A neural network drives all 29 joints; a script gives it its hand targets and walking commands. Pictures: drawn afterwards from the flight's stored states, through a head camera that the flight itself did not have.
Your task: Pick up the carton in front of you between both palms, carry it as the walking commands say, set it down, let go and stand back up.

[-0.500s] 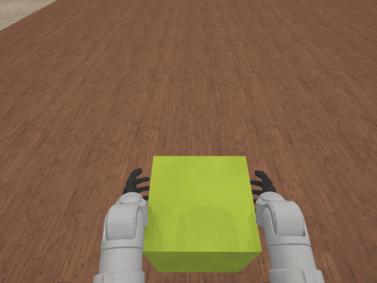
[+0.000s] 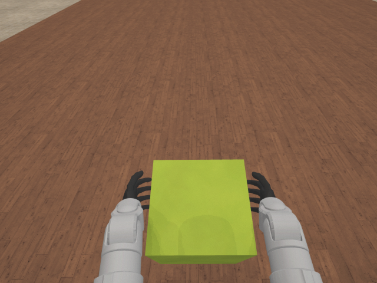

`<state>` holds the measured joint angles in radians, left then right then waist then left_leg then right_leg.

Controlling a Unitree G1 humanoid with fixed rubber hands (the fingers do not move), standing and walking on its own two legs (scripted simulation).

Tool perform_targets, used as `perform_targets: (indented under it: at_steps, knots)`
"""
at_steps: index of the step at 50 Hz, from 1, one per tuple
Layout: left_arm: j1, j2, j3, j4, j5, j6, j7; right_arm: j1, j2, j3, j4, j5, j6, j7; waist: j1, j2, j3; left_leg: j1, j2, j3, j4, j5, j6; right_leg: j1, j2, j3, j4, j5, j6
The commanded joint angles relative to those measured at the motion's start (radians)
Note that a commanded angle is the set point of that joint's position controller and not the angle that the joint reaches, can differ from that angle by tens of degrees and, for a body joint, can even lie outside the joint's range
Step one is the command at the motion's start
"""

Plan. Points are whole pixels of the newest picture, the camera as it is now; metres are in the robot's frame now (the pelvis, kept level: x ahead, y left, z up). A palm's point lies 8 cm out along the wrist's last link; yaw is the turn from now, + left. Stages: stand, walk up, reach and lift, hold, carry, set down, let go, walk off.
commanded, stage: carry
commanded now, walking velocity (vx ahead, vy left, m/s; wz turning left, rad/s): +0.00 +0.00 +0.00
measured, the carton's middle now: (198, 216) +0.33 +0.00 -0.05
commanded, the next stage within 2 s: hold in 0.68 s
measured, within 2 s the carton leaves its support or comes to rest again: neither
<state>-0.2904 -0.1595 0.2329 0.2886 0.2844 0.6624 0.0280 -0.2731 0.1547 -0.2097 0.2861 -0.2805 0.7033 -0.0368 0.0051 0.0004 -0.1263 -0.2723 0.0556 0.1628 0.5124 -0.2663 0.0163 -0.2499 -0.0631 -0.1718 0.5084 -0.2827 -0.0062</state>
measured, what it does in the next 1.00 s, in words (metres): stands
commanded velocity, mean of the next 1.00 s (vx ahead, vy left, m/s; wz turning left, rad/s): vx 0.00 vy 0.00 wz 0.00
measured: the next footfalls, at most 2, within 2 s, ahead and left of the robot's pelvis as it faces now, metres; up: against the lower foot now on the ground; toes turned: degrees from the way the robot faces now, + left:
none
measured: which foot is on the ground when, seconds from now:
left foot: down 0.00-1.00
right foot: down 0.00-1.00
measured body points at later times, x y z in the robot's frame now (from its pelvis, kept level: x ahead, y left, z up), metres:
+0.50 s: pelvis -0.02 +0.00 +0.00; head -0.05 +0.00 +0.45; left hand +0.29 +0.15 +0.04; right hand +0.28 -0.15 +0.03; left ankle +0.00 +0.10 -0.74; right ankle -0.01 -0.11 -0.74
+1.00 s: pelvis -0.04 +0.00 +0.01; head -0.09 +0.00 +0.45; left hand +0.26 +0.15 +0.05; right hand +0.26 -0.15 +0.04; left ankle +0.00 +0.11 -0.74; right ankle -0.01 -0.11 -0.74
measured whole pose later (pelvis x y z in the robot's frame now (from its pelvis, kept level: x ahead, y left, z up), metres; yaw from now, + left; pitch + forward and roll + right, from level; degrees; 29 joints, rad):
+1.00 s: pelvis -0.04 +0.00 +0.01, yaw +0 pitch -8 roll +0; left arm -0.28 -0.16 0.24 0.26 0.30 0.72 0.00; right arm -0.27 0.15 -0.22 0.28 -0.29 0.74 0.00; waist 0.00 0.00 0.04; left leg -0.09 0.01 0.04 0.41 -0.17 0.01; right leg -0.07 0.00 -0.03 0.41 -0.19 -0.01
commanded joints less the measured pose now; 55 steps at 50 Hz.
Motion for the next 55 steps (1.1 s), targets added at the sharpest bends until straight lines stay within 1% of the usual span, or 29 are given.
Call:
perform_targets:
  at_steps: [1,4,9,13,34,35,36,37,39,41,45,51,55]
  knots:
    - [-0.379,-0.96,-0.545,-0.012,-0.26,0.011,-0.255,-0.498,0.924,0.548,-0.107,0.282,-0.04,0.257,-0.002,0.001,-0.222,0.081,0.112,-0.11,-0.071,0.221,0.008,0.059,-0.105,0.102,-0.072,0.2,-0.013]
    - [-0.364,-0.945,-0.536,-0.019,-0.255,0.029,-0.253,-0.482,0.908,0.542,-0.113,0.278,-0.021,0.255,-0.003,0.003,-0.212,0.067,0.112,-0.11,-0.076,0.209,0.006,0.052,-0.105,0.104,-0.075,0.189,-0.012]
    - [-0.389,-0.947,-0.555,-0.053,-0.269,0.028,-0.252,-0.502,0.913,0.558,-0.138,0.291,-0.022,0.255,-0.003,0.005,-0.201,0.054,0.111,-0.112,-0.085,0.173,0.006,0.039,-0.105,0.109,-0.085,0.154,-0.012]
    - [-0.392,-0.95,-0.57,-0.07,-0.279,0.027,-0.251,-0.504,0.917,0.573,-0.152,0.301,-0.023,0.255,-0.004,0.004,-0.213,0.057,0.11,-0.113,-0.084,0.167,0.007,0.04,-0.104,0.111,-0.085,0.15,-0.013]
    - [-0.374,-0.94,-0.574,-0.079,-0.279,0.031,-0.25,-0.479,0.91,0.571,-0.153,0.299,-0.018,0.254,-0.005,0.003,-0.218,0.046,0.111,-0.114,-0.082,0.164,0.007,0.03,-0.103,0.116,-0.083,0.152,-0.014]
    - [-0.306,-0.973,-0.549,-0.101,-0.27,0.038,-0.263,-0.405,0.952,0.552,-0.157,0.291,-0.011,0.268,0.005,0.0,-0.145,0.218,-0.132,-0.239,-0.121,0.362,0.017,0.186,0.141,0.255,-0.133,0.344,-0.027]
    - [-0.314,-0.938,-0.557,-0.128,-0.26,0.029,-0.265,-0.407,0.923,0.547,-0.187,0.279,-0.024,0.266,-0.011,-0.025,-0.177,0.257,-0.113,-0.26,-0.114,0.402,0.02,0.194,0.132,0.275,-0.146,0.355,-0.036]
    - [-0.335,-0.95,-0.559,-0.127,-0.26,0.027,-0.266,-0.433,0.921,0.55,-0.184,0.275,-0.026,0.263,-0.002,-0.007,-0.175,0.261,-0.122,-0.257,-0.12,0.406,0.011,0.223,0.13,0.276,-0.144,0.382,-0.029]
    - [-0.333,-0.94,-0.552,-0.112,-0.253,0.028,-0.261,-0.436,0.906,0.539,-0.174,0.272,-0.027,0.261,-0.008,0.012,-0.149,0.292,-0.124,-0.256,-0.137,0.373,0.005,0.206,0.136,0.271,-0.15,0.347,-0.025]
    - [-0.334,-0.926,-0.534,-0.094,-0.238,0.026,-0.256,-0.45,0.899,0.535,-0.16,0.27,-0.028,0.263,0.003,0.007,-0.121,0.291,-0.124,-0.254,-0.146,0.308,0.007,0.197,0.136,0.27,-0.163,0.281,-0.022]
    - [-0.381,-0.936,-0.518,-0.062,-0.236,0.026,-0.269,-0.477,0.906,0.504,-0.118,0.256,-0.027,0.272,-0.005,0.007,-0.069,0.266,-0.117,-0.253,-0.159,0.187,0.01,0.177,0.129,0.267,-0.176,0.164,-0.028]
    - [-0.434,-0.954,-0.487,-0.006,-0.226,0.029,-0.29,-0.532,0.929,0.475,-0.065,0.245,-0.026,0.291,-0.006,0.002,-0.027,0.254,-0.112,-0.25,-0.172,0.078,0.012,0.15,0.122,0.265,-0.189,0.058,-0.03]
    - [-0.468,-0.967,-0.471,0.028,-0.223,0.028,-0.301,-0.566,0.943,0.462,-0.033,0.241,-0.028,0.301,-0.006,-0.002,-0.019,0.246,-0.109,-0.25,-0.175,0.028,0.013,0.14,0.117,0.266,-0.193,0.006,-0.03]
